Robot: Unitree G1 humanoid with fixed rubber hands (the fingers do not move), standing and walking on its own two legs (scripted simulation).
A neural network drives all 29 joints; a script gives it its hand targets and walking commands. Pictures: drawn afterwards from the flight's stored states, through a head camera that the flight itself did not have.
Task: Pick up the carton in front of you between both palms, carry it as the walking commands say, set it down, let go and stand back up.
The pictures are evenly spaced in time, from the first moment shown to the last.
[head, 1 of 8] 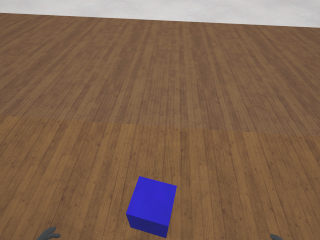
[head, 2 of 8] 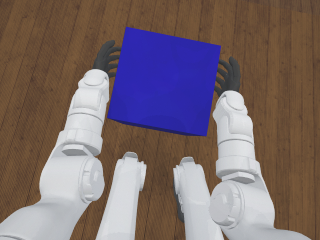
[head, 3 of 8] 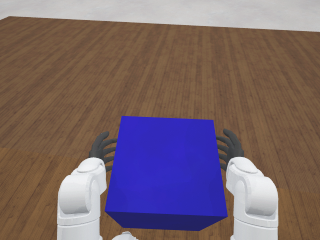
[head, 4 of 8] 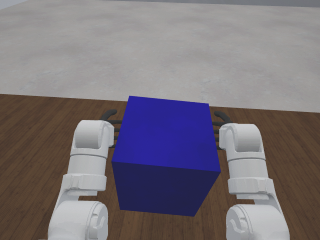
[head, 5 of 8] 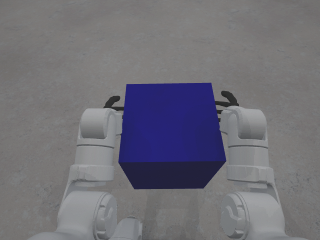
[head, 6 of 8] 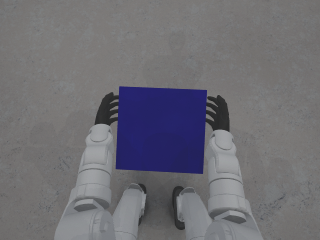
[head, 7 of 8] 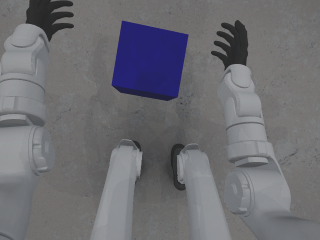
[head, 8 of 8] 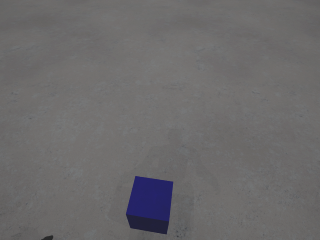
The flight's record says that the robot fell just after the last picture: no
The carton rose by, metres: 0.68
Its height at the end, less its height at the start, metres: -0.30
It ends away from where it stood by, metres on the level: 4.67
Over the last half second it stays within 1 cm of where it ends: yes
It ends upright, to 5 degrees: yes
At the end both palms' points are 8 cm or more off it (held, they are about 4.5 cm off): yes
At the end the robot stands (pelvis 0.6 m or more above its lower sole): yes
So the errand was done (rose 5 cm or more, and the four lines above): yes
